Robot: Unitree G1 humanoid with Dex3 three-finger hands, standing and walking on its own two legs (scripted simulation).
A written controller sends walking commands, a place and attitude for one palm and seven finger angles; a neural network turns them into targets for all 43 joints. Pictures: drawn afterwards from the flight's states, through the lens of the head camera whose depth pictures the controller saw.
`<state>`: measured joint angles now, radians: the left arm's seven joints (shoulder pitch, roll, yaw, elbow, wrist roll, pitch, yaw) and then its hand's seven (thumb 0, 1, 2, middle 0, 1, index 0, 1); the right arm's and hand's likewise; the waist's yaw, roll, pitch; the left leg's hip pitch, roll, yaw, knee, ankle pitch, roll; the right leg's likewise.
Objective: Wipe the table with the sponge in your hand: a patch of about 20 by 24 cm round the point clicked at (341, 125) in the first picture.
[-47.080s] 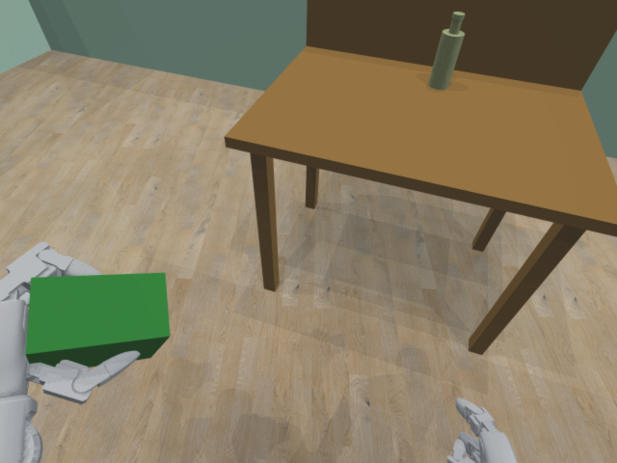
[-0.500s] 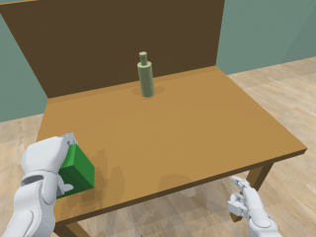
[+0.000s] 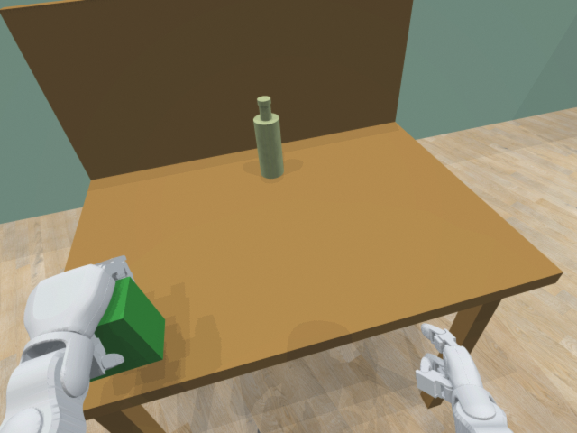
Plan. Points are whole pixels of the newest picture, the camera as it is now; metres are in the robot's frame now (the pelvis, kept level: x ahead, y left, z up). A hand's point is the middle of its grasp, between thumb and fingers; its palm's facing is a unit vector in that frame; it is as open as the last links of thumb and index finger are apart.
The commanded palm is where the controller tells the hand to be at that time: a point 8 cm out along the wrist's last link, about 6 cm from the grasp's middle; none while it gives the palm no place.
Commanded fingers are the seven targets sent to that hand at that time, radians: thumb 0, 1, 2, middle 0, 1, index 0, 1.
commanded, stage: bring the sponge back beside the body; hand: left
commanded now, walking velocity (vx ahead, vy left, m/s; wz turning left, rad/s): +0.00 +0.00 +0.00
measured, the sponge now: (114, 337) +0.19 +0.28 +0.07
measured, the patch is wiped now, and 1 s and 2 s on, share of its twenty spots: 0.95 0.95 0.95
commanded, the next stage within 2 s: step back with the hand held close in 0.28 s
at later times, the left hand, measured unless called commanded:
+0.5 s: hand (122, 304) +0.20 +0.26 +0.12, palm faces +0.27 -0.70 -0.66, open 10.1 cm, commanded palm +0.15 +0.28 +0.17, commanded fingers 0.00 0.10 1.30 -1.20 -1.60 -1.20 -1.60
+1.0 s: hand (102, 298) +0.19 +0.27 +0.15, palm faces +0.33 -0.84 -0.42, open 10.1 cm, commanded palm +0.14 +0.31 +0.17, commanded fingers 0.00 0.10 1.30 -1.20 -1.60 -1.20 -1.60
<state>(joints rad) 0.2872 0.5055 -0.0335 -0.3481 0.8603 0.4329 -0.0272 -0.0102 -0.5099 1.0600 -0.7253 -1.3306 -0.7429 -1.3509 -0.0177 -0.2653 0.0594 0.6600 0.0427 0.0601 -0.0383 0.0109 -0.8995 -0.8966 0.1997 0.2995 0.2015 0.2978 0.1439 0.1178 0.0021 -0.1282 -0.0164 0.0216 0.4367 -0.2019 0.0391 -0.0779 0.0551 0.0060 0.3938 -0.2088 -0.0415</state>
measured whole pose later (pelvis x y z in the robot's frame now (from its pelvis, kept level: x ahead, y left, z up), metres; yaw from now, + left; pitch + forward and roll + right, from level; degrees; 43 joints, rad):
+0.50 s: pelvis -0.01 +0.00 +0.00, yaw +0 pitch -4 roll -1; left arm 0.30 0.44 0.17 -0.35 0.19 0.21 0.02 -0.01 -0.51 1.06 -0.73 -1.33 -0.74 -1.35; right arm 0.05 -0.25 0.08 0.53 0.03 0.04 -0.05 0.01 -0.90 -0.90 0.20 0.30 0.20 0.30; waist 0.11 0.10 0.00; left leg -0.21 -0.02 -0.01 0.49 -0.24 0.05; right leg -0.14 0.07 0.00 0.39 -0.19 -0.04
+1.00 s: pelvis -0.02 +0.03 -0.02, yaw -1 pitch +1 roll -2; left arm 0.51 0.41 0.35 -0.54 -0.04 -0.12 0.12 -0.01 -0.51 1.06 -0.73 -1.33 -0.74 -1.35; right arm 0.26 -0.24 0.02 0.59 0.00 -0.05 -0.07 0.01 -0.90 -0.90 0.20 0.30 0.20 0.30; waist -0.01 0.00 -0.04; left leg -0.41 -0.05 0.01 0.63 -0.25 0.08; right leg -0.36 0.04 0.02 0.59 -0.25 0.01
